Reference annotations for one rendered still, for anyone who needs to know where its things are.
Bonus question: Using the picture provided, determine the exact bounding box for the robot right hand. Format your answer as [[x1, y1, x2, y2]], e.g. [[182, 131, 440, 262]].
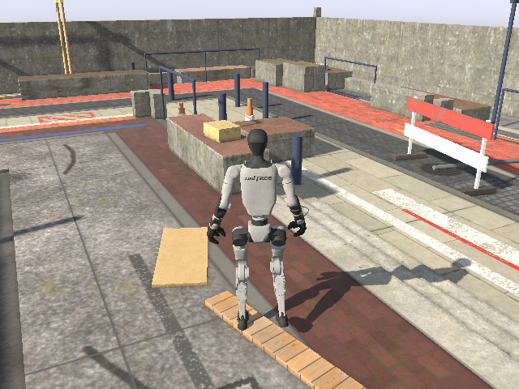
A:
[[288, 221, 307, 237]]

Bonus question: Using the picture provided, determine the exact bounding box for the humanoid robot torso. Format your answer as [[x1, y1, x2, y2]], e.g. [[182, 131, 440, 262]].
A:
[[239, 160, 277, 243]]

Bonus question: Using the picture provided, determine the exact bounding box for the robot left upper arm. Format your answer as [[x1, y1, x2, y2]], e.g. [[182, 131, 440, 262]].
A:
[[219, 165, 242, 210]]

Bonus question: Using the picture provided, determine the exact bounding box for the robot left hand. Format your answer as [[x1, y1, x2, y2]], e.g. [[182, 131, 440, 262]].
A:
[[207, 226, 225, 244]]

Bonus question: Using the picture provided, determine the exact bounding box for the right robot thigh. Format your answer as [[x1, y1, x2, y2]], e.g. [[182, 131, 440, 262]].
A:
[[270, 225, 287, 275]]

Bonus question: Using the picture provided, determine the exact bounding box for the robot right upper arm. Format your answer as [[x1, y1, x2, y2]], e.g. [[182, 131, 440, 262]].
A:
[[275, 163, 298, 207]]

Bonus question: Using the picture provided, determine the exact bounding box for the left robot forearm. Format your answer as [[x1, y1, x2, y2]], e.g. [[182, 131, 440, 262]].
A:
[[209, 197, 227, 229]]

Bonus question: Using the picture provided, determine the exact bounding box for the right robot forearm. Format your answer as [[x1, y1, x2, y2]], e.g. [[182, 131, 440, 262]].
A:
[[290, 195, 305, 224]]

